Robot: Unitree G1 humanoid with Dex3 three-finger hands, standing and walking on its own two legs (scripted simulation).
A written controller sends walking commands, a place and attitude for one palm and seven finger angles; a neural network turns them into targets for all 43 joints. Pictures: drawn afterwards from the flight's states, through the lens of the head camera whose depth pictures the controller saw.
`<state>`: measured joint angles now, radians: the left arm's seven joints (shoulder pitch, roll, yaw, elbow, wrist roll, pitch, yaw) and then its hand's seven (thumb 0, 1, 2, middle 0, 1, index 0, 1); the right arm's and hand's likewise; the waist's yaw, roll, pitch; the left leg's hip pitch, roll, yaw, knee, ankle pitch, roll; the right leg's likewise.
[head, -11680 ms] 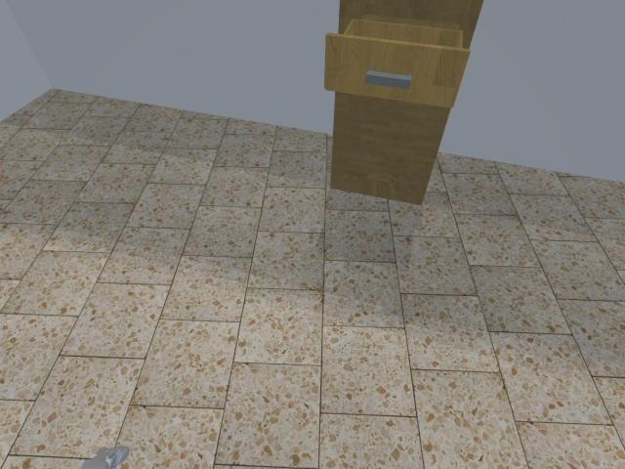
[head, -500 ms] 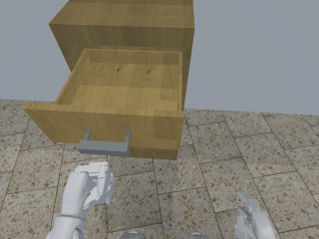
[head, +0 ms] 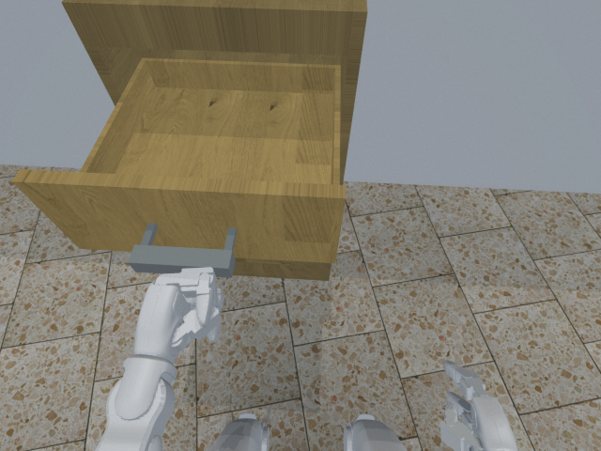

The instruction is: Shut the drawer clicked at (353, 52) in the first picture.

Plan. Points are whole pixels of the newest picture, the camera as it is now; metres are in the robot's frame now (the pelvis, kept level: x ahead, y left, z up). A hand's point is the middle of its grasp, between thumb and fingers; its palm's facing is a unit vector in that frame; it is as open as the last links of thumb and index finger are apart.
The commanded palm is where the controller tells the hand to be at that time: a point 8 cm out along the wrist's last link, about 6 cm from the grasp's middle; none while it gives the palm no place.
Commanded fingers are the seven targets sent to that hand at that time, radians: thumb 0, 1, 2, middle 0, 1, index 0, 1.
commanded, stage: bring the fist close to the handle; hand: left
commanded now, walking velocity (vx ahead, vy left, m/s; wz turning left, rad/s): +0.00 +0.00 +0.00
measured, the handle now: (187, 246) +0.37 +0.16 +0.05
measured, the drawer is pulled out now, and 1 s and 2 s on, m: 0.28 0.24 0.12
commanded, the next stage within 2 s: push the drawer shut in 0.26 s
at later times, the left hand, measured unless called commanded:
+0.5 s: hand (219, 316) +0.27 +0.11 +0.05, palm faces -0.08 -1.00 -0.04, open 3.3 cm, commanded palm +0.26 +0.16 +0.05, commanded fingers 0.00 0.90 0.90 -1.40 -1.60 -1.40 -1.60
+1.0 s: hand (224, 275) +0.33 +0.11 +0.05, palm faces -0.10 -0.99 -0.05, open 2.8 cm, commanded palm +0.32 +0.17 +0.05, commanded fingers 0.00 0.90 0.90 -1.40 -1.60 -1.40 -1.60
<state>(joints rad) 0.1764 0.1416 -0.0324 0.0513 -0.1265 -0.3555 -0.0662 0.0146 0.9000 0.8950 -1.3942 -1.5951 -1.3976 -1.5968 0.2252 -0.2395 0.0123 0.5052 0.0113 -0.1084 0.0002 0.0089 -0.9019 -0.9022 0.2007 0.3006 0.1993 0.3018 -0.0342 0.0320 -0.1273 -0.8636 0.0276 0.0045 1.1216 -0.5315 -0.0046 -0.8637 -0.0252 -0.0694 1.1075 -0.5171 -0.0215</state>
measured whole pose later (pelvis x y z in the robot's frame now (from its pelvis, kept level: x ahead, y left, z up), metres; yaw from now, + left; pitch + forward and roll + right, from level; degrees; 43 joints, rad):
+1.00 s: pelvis -0.01 +0.00 +0.00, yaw +1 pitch +15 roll -1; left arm -0.15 0.17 -0.01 0.35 -0.13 -0.37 -0.05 -0.05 0.80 0.92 -1.40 -1.60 -1.40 -1.60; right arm 0.21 -0.25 0.02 0.58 0.02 -0.06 -0.02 0.01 -0.90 -0.90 0.20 0.30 0.20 0.30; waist -0.05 0.03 -0.11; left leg -0.88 0.02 -0.01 1.11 -0.49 0.00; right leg -0.87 -0.03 -0.08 1.09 -0.48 -0.02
